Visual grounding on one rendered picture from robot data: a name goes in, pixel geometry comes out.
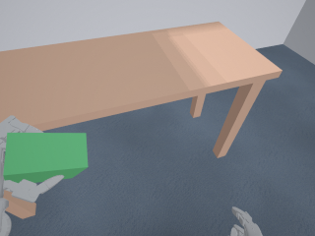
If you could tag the sponge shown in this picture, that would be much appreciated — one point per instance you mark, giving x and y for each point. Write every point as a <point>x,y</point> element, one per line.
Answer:
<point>37,157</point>

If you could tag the robot left hand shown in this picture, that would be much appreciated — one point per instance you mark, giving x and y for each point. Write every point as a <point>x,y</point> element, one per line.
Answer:
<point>25,190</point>

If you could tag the table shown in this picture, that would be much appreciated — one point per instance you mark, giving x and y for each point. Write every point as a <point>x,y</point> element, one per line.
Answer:
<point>56,85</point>

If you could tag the robot right hand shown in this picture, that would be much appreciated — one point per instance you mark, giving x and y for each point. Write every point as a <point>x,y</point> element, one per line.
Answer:
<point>250,228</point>

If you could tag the left robot forearm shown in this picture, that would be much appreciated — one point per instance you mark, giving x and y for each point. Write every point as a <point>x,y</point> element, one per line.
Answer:
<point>5,220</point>

